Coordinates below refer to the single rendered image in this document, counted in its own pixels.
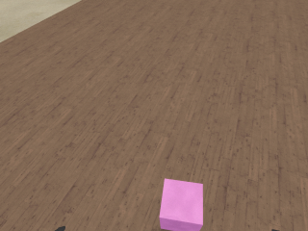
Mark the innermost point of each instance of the carton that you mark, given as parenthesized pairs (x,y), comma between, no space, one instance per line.
(181,206)

